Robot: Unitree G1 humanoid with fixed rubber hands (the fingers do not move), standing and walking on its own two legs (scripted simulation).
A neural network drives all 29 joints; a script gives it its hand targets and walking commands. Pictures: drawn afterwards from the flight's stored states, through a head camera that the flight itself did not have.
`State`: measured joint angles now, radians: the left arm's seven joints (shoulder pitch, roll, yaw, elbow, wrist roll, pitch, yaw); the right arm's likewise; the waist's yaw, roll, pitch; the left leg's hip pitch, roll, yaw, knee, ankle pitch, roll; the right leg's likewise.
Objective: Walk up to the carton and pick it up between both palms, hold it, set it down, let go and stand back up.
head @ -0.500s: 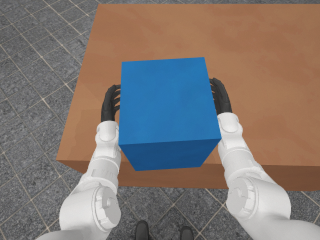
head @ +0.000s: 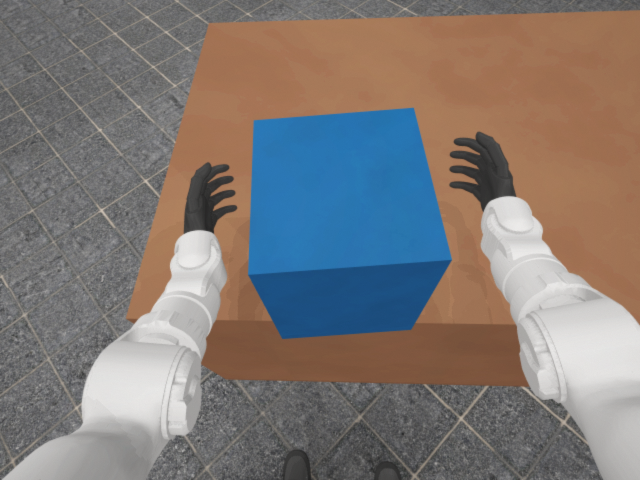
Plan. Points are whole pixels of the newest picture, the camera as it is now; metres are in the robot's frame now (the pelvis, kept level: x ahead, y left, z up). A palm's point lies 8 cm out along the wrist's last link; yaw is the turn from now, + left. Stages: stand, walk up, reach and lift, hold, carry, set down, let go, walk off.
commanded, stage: set down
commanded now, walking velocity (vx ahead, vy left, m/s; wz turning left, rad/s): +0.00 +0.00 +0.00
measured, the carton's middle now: (340, 236) +0.43 +0.02 -0.02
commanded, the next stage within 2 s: none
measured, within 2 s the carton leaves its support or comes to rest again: neither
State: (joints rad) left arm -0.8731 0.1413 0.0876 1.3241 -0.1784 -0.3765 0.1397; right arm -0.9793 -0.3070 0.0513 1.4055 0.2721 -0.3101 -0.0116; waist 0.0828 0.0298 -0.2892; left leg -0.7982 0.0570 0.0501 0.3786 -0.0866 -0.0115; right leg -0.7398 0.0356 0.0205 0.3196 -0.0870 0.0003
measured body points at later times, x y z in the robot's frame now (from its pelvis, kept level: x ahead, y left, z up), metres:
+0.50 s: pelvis -0.01 -0.01 +0.00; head +0.07 -0.03 +0.45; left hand +0.44 +0.21 +0.10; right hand +0.49 -0.19 +0.11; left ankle +0.02 +0.12 -0.73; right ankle +0.00 -0.12 -0.73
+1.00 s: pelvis +0.00 -0.01 +0.02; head +0.04 -0.01 +0.47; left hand +0.41 +0.20 +0.10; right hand +0.45 -0.20 +0.10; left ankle +0.02 +0.12 -0.73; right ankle +0.00 -0.12 -0.73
